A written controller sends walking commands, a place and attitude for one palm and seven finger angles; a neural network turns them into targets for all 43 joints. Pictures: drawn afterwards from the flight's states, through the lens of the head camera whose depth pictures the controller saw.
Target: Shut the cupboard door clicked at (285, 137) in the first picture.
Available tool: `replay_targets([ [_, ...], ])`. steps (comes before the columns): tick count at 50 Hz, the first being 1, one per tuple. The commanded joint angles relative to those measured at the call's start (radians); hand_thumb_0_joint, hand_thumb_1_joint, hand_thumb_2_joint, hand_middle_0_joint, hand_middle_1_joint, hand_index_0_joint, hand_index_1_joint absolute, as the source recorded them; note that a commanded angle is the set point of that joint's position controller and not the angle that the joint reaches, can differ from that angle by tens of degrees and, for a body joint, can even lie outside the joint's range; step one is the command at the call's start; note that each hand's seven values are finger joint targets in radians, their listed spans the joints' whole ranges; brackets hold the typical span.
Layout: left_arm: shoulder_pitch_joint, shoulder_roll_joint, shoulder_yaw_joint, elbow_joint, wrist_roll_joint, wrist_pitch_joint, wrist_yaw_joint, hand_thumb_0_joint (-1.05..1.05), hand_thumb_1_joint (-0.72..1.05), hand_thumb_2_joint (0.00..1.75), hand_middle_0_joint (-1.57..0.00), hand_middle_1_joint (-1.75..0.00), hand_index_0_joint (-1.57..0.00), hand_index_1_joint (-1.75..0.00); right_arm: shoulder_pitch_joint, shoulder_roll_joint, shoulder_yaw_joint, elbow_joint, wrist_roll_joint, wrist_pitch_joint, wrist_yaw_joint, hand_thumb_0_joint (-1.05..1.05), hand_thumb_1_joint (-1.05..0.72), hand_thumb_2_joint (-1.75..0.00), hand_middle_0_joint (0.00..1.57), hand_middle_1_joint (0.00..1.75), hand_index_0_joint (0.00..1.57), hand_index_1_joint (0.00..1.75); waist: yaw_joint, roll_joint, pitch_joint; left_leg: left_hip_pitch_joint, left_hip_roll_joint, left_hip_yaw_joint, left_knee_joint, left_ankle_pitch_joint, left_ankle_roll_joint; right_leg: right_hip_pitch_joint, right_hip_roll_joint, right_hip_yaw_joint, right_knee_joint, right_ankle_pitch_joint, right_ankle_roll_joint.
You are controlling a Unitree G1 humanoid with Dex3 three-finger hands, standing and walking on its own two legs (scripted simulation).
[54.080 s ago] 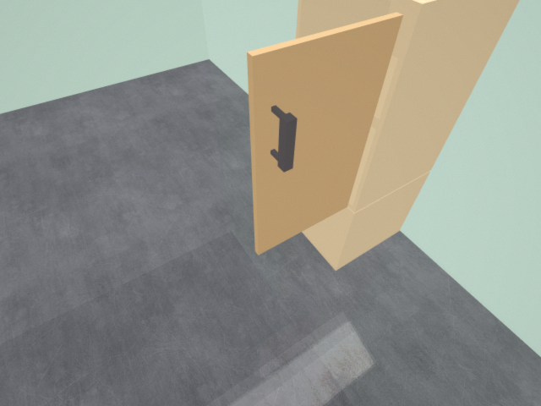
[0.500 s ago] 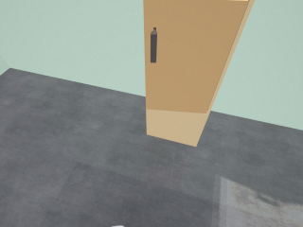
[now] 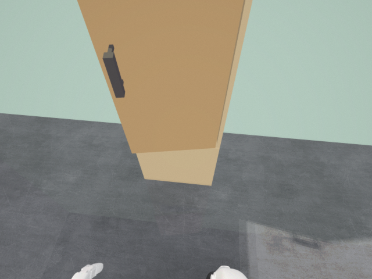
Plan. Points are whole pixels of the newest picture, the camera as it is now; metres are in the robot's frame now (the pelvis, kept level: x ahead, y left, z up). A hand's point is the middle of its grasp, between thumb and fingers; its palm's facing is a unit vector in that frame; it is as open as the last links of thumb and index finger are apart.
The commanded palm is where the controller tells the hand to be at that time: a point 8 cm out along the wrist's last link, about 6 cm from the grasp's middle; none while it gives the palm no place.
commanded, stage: take the last steps up to it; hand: left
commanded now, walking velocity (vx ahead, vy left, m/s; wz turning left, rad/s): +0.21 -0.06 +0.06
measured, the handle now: (115, 71) +0.58 +0.19 +0.10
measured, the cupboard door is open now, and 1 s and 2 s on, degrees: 11 11 11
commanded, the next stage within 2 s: come to a stop and stand still in 0.14 s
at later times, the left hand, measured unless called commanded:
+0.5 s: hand out of the picture +0.13 +0.12 -0.16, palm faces +0.10 -0.98 -0.16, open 7.3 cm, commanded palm none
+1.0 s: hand (115, 273) +0.16 +0.18 -0.16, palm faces +0.02 -0.97 -0.25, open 7.4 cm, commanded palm none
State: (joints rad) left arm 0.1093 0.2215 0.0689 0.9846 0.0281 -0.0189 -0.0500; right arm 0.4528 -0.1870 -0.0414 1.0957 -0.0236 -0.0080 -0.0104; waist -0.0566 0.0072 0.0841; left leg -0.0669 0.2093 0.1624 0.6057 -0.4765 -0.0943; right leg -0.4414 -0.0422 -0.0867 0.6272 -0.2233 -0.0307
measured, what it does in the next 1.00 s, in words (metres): walks ahead: left foot, then left foot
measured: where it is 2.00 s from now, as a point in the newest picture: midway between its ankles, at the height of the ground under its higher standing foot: outside the picture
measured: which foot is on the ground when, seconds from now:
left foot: up 0.00-0.30, down 0.32-0.64, up 0.66-0.94, down 0.96-1.00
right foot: down 0.00-1.00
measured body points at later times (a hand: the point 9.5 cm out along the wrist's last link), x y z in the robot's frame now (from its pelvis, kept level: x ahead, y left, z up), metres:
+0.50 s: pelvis +0.15 -0.04 +0.02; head +0.17 -0.03 +0.47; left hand +0.13 +0.17 -0.15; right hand +0.26 -0.25 -0.12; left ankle +0.17 +0.06 -0.71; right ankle +0.08 -0.12 -0.71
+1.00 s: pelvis +0.11 -0.01 +0.01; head +0.14 -0.01 +0.46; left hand +0.16 +0.23 -0.14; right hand +0.16 -0.26 -0.13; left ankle +0.10 +0.10 -0.72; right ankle +0.08 -0.12 -0.71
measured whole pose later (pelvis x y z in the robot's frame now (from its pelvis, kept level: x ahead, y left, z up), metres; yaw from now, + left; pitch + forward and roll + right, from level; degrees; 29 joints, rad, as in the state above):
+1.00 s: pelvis +0.11 -0.01 +0.01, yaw +0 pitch -1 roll +0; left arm 0.27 0.18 0.02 0.97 0.02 -0.02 0.07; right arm 0.23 -0.20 -0.03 0.98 -0.01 0.02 -0.03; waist -0.02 0.00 0.07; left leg -0.24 0.02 0.06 0.60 -0.35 0.02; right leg -0.22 0.00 -0.06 0.65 -0.36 -0.02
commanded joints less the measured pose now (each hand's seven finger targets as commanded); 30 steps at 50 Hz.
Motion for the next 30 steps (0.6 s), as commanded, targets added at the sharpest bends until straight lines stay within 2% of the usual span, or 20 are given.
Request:
replay_targets([
  [1, 0.338, 0.223, 0.048, 0.069, -0.014, -0.016, 0.048, 0.0, 0.9, 0.9, -0.2, -0.3, -0.2, -0.3, -0.124, -0.088, -0.024, -0.133, 0.021, -0.028, -0.008, 0.0, -0.9, -0.9, 0.2, 0.3, 0.2, 0.3, 0.158, -0.293, -0.206, -0.566, -0.129, -0.144, 0.693, -0.103, 0.103, 0.541, -0.337, 0.528, -0.398, 0.002, -0.183],
  [2, 0.234, 0.162, 0.031, 0.042, -0.014, -0.017, 0.054, 0.0, 0.9, 0.9, -0.2, -0.3, -0.2, -0.3, -0.126, -0.093, -0.023, -0.119, 0.014, -0.033, -0.009, 0.0, -0.9, -0.9, 0.2, 0.3, 0.2, 0.3, 0.117, -0.215, -0.158, -0.577, -0.087, -0.168, 0.694, -0.012, 0.103, 0.475, -0.309, 0.431, -0.375, 0.019, -0.194],
  [3, 0.171, 0.11, 0.013, 0.025, -0.014, -0.021, 0.058, 0.0, 0.9, 0.9, -0.2, -0.3, -0.2, -0.3, -0.131, -0.082, -0.022, -0.105, 0.006, -0.03, -0.007, 0.0, -0.9, -0.9, 0.2, 0.3, 0.2, 0.3, 0.082, -0.135, -0.13, -0.525, -0.066, -0.165, 0.642, 0.046, 0.097, 0.386, -0.267, 0.305, -0.363, 0.1, -0.179],
  [4, 0.14, 0.075, 0.001, 0.019, -0.011, -0.029, 0.06, 0.0, 0.9, 0.9, -0.2, -0.3, -0.2, -0.3, -0.112, -0.059, -0.015, -0.092, 0.0, -0.021, -0.005, 0.0, -0.9, -0.9, 0.2, 0.3, 0.2, 0.3, 0.051, -0.109, -0.121, -0.472, -0.067, -0.152, 0.586, 0.077, 0.09, 0.317, -0.241, 0.223, -0.367, 0.195, -0.168],
  [5, 0.122, 0.056, -0.006, 0.022, -0.009, -0.036, 0.061, 0.0, 0.9, 0.9, -0.2, -0.3, -0.2, -0.3, -0.084, -0.04, -0.011, -0.08, -0.003, -0.011, -0.003, 0.0, -0.9, -0.9, 0.2, 0.3, 0.2, 0.3, 0.026, -0.118, -0.116, -0.427, -0.071, -0.138, 0.526, 0.088, 0.084, 0.266, -0.227, 0.166, -0.375, 0.242, -0.164],
  [8, 0.137, 0.028, -0.011, 0.041, -0.005, -0.046, 0.064, 0.0, 0.9, 0.9, -0.2, -0.3, -0.2, -0.3, -0.081, 0.0, -0.003, -0.08, -0.005, -0.003, 0.003, 0.0, -0.9, -0.9, 0.2, 0.3, 0.2, 0.3, 0.011, -0.108, -0.104, -0.381, -0.096, -0.098, 0.333, 0.116, 0.074, 0.245, -0.205, 0.125, -0.387, 0.311, -0.177],
  [11, 0.162, 0.047, -0.013, 0.065, -0.004, -0.047, 0.062, 0.0, 0.9, 0.9, -0.2, -0.3, -0.2, -0.3, -0.144, 0.005, 0.002, -0.101, -0.001, -0.013, 0.008, 0.0, -0.9, -0.9, 0.2, 0.3, 0.2, 0.3, 0.029, -0.099, -0.082, -0.341, -0.116, -0.077, 0.14, 0.137, 0.076, 0.274, -0.212, 0.153, -0.38, 0.286, -0.187],
  [13, 0.164, 0.04, -0.019, 0.075, -0.015, -0.047, 0.064, 0.0, 0.9, 0.9, -0.2, -0.3, -0.2, -0.3, -0.167, 0.001, 0.013, -0.093, 0.001, -0.019, 0.003, 0.0, -0.9, -0.9, 0.2, 0.3, 0.2, 0.3, 0.026, -0.051, -0.06, -0.272, -0.137, -0.073, 0.012, 0.232, 0.073, 0.275, -0.191, 0.139, -0.342, 0.366, -0.16],
  [14, 0.168, 0.026, -0.027, 0.084, -0.02, -0.046, 0.069, 0.0, 0.9, 0.9, -0.2, -0.3, -0.2, -0.3, -0.164, 0.0, 0.02, -0.082, 0.002, -0.021, -0.001, 0.0, -0.9, -0.9, 0.2, 0.3, 0.2, 0.3, 0.02, -0.037, -0.076, -0.205, -0.141, -0.089, -0.083, 0.327, 0.073, 0.286, -0.168, 0.116, -0.287, 0.462, -0.126],
  [15, 0.18, 0.012, -0.036, 0.091, -0.024, -0.044, 0.075, 0.0, 0.9, 0.9, -0.2, -0.3, -0.2, -0.3, -0.147, -0.025, 0.023, -0.07, 0.004, -0.028, -0.005, 0.0, -0.9, -0.9, 0.2, 0.3, 0.2, 0.3, 0.017, 0.005, -0.112, -0.093, -0.109, -0.134, -0.154, 0.616, 0.089, 0.259, -0.132, 0.087, -0.228, 0.486, -0.07],
  [16, 0.214, -0.008, -0.042, 0.089, -0.022, -0.035, 0.086, 0.0, 0.9, 0.9, -0.2, -0.3, -0.2, -0.3, -0.124, -0.065, 0.018, -0.062, 0.006, -0.036, -0.013, 0.0, -0.9, -0.9, 0.2, 0.3, 0.2, 0.3, 0.03, 0.083, -0.149, -0.009, -0.035, -0.196, -0.116, 0.954, 0.133, 0.242, -0.09, 0.079, -0.186, 0.398, -0.014],
  [17, 0.235, -0.014, -0.048, 0.088, -0.021, -0.023, 0.099, 0.0, 0.9, 0.9, -0.2, -0.3, -0.2, -0.3, -0.128, -0.092, 0.015, -0.059, 0.006, -0.025, -0.02, 0.0, -0.9, -0.9, 0.2, 0.3, 0.2, 0.3, 0.033, 0.087, -0.128, -0.008, 0.01, -0.213, -0.087, 1.067, 0.166, 0.23, -0.067, 0.075, -0.215, 0.278, 0.015],
  [18, 0.249, -0.005, -0.049, 0.093, -0.019, -0.012, 0.104, 0.0, 0.9, 0.9, -0.2, -0.3, -0.2, -0.3, -0.164, -0.095, 0.018, -0.063, 0.017, -0.021, -0.03, 0.0, -0.9, -0.9, 0.2, 0.3, 0.2, 0.3, 0.044, 0.131, -0.139, 0.019, 0.032, -0.223, -0.087, 1.142, 0.183, 0.23, -0.067, 0.076, -0.224, 0.234, 0.027],
  [21, 0.239, 0.043, -0.037, 0.075, -0.017, 0.01, 0.109, 0.0, 0.9, 0.9, -0.2, -0.3, -0.2, -0.3, -0.194, -0.113, 0.003, -0.083, 0.024, 0.008, -0.046, 0.0, -0.9, -0.9, 0.2, 0.3, 0.2, 0.3, 0.038, 0.131, -0.112, 0.023, 0.018, -0.214, -0.083, 1.211, 0.19, 0.228, -0.077, 0.065, -0.173, 0.345, 0.026],
  [22, 0.24, 0.051, -0.032, 0.062, -0.019, 0.013, 0.11, 0.0, 0.9, 0.9, -0.2, -0.3, -0.2, -0.3, -0.187, -0.125, -0.005, -0.091, 0.022, 0.016, -0.048, 0.0, -0.9, -0.9, 0.2, 0.3, 0.2, 0.3, 0.036, 0.111, -0.148, 0.047, 0.025, -0.22, -0.075, 1.228, 0.194, 0.224, -0.074, 0.064, -0.148, 0.349, 0.026],
  [25, 0.23, 0.052, -0.02, 0.022, -0.014, 0.026, 0.107, 0.0, 0.9, 0.9, -0.2, -0.3, -0.2, -0.3, -0.209, -0.159, -0.028, -0.125, 0.016, 0.035, -0.044, 0.0, -0.9, -0.9, 0.2, 0.3, 0.2, 0.3, 0.044, 0.07, -0.183, 0.016, 0.054, -0.249, -0.098, 1.089, 0.214, 0.212, -0.051, 0.069, -0.091, 0.172, 0.02],
  [26, 0.227, 0.043, -0.018, 0.016, -0.011, 0.028, 0.105, 0.0, 0.9, 0.9, -0.2, -0.3, -0.2, -0.3, -0.221, -0.155, -0.031, -0.134, 0.014, 0.036, -0.043, 0.0, -0.9, -0.9, 0.2, 0.3, 0.2, 0.3, 0.05, 0.052, -0.172, -0.004, 0.051, -0.245, -0.098, 1.058, 0.217, 0.213, -0.045, 0.072, -0.082, 0.162, 0.016],
  [28, 0.242, 0.052, -0.012, -0.001, -0.009, 0.03, 0.105, 0.0, 0.9, 0.9, -0.2, -0.3, -0.2, -0.3, -0.24, -0.152, -0.033, -0.151, 0.012, 0.042, -0.042, 0.0, -0.9, -0.9, 0.2, 0.3, 0.2, 0.3, 0.06, 0.022, -0.194, -0.05, 0.024, -0.233, -0.067, 0.922, 0.2, 0.244, -0.064, 0.115, -0.111, 0.275, 0.0],
  [29, 0.246, 0.064, -0.009, -0.005, -0.007, 0.03, 0.105, 0.0, 0.9, 0.9, -0.2, -0.3, -0.2, -0.3, -0.248, -0.138, -0.034, -0.16, 0.013, 0.045, -0.04, 0.0, -0.9, -0.9, 0.2, 0.3, 0.2, 0.3, 0.064, -0.007, -0.196, -0.099, -0.009, -0.213, -0.033, 0.817, 0.176, 0.278, -0.101, 0.157, -0.137, 0.4, -0.02],
  [30, 0.253, 0.087, -0.005, -0.007, -0.004, 0.029, 0.107, 0.0, 0.9, 0.9, -0.2, -0.3, -0.2, -0.3, -0.248, -0.119, -0.031, -0.165, 0.013, 0.049, -0.036, 0.0, -0.9, -0.9, 0.2, 0.3, 0.2, 0.3, 0.066, -0.071, -0.199, -0.154, -0.065, -0.165, 0.024, 0.666, 0.143, 0.319, -0.17, 0.218, -0.164, 0.55, -0.052],
])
